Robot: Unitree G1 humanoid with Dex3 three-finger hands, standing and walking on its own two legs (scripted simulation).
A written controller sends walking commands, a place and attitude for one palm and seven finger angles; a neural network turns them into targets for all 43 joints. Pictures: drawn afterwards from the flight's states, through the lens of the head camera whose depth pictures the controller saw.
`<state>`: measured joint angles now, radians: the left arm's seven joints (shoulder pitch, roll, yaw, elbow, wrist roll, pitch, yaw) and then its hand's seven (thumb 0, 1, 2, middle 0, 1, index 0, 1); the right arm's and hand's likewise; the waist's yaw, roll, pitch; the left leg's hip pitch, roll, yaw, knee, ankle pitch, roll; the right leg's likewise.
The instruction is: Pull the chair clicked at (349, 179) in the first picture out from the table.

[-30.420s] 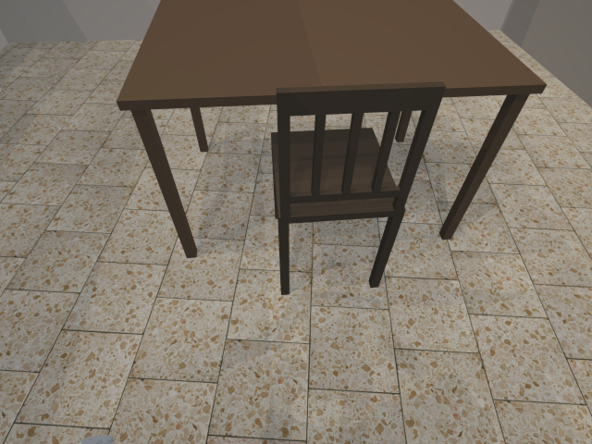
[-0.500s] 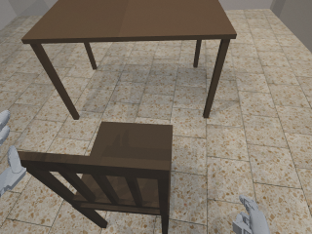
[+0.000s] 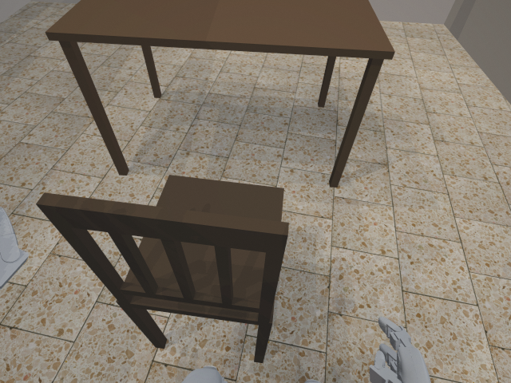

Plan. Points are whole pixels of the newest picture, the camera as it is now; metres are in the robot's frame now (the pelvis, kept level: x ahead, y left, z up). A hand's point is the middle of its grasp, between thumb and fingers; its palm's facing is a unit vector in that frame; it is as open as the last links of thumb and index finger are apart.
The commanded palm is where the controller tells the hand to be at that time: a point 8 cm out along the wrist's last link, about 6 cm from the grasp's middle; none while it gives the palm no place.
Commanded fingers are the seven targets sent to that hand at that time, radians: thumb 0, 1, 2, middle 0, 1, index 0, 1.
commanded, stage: step back with the hand held close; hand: left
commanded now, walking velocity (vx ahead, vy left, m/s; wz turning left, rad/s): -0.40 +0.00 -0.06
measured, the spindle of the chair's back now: (181, 269) +0.32 +0.17 -0.09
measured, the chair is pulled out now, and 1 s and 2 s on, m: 0.62 0.62 0.62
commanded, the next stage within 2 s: stop stepping back and stand still in 0.46 s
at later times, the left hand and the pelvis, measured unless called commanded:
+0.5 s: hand (31, 294) +0.16 +0.23 +0.19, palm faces +0.32 -0.81 -0.50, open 7.4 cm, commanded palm +0.10 +0.29 +0.20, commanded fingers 0.00 0.90 0.90 -0.20 -0.30 -0.20 -0.30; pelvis -0.05 -0.01 +0.01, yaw -2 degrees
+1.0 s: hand out of the picture +0.09 +0.28 +0.18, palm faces +0.48 -0.79 -0.38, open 7.4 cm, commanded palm +0.03 +0.30 +0.20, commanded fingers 0.00 0.90 0.90 -0.20 -0.30 -0.20 -0.30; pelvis -0.11 +0.01 +0.02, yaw +0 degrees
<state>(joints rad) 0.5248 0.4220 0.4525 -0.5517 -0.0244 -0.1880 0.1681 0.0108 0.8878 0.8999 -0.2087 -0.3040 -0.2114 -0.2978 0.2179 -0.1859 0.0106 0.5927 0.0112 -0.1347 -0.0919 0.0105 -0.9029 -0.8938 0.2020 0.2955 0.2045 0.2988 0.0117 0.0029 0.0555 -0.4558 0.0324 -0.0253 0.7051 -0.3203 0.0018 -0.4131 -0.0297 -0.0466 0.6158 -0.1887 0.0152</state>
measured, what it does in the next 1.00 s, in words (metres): walks backwards: right foot, then left foot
